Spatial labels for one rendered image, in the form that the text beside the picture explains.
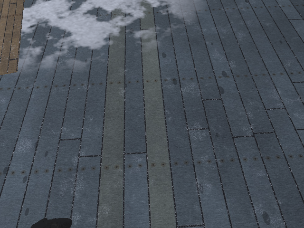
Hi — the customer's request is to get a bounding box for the robot left hand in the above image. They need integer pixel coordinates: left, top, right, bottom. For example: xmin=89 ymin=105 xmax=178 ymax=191
xmin=30 ymin=218 xmax=72 ymax=228

